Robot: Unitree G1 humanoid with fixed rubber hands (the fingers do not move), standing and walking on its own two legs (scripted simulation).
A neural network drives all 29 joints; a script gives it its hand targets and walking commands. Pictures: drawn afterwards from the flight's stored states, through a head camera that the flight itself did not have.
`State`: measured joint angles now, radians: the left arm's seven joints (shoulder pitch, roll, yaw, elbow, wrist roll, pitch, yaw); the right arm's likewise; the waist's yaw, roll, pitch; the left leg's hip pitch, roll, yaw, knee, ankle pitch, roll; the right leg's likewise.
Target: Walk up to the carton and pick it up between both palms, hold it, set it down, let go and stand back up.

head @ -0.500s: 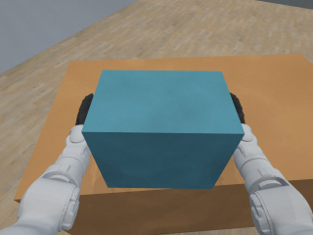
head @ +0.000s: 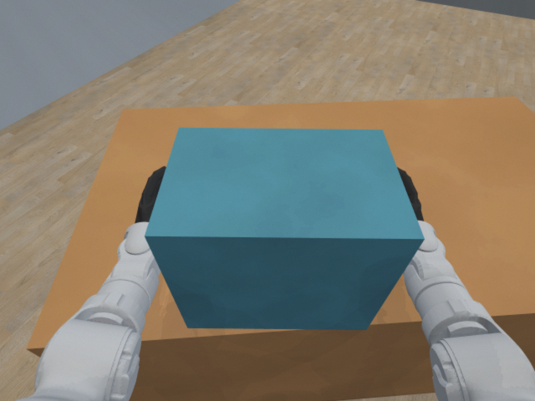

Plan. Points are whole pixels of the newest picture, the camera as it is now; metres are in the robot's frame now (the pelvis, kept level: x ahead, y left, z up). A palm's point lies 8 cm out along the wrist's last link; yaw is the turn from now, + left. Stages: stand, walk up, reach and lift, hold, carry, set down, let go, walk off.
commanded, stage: reach and lift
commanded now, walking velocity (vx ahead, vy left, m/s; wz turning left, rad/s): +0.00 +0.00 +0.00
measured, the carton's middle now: (278, 235) +0.38 -0.04 +0.04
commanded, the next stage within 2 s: none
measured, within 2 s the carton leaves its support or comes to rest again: leaves its support in 0.32 s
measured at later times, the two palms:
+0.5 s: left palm (127, 209) +0.40 +0.18 +0.11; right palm (398, 211) +0.37 -0.22 +0.10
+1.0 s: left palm (116, 199) +0.39 +0.19 +0.14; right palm (404, 193) +0.38 -0.21 +0.14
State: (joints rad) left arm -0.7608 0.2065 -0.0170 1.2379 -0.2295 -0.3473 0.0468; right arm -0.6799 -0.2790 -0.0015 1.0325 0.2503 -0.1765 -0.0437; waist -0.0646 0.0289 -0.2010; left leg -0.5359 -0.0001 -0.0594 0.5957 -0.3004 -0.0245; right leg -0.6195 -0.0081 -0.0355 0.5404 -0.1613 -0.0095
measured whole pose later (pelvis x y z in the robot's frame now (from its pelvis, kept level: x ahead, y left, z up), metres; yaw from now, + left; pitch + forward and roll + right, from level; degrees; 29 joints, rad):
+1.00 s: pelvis +0.02 +0.02 +0.02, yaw +1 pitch +3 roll -1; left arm -0.48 0.08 0.14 0.50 0.01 0.07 0.05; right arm -0.44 -0.26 -0.14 0.61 0.12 -0.04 0.02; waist -0.04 -0.01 -0.07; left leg -0.15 -0.01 -0.07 0.32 -0.22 0.00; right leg -0.19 -0.02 -0.04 0.21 -0.06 0.02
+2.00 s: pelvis +0.01 +0.02 +0.02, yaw +2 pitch -3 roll -1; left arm -0.59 0.11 0.32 0.19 0.08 0.61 -0.08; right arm -0.62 -0.22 -0.15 0.46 0.18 0.39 -0.02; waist -0.07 -0.04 -0.07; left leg -0.07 -0.01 -0.07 0.33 -0.21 0.00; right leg -0.12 -0.02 -0.04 0.24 -0.07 0.02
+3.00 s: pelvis +0.00 +0.02 +0.02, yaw +2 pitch -3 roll -1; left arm -0.70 0.12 0.36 0.19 0.10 0.73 -0.07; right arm -0.75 -0.28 -0.11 0.50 0.26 0.49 -0.06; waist -0.07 -0.01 -0.11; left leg -0.09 -0.01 -0.06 0.35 -0.21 0.00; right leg -0.12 -0.01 -0.02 0.25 -0.07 0.02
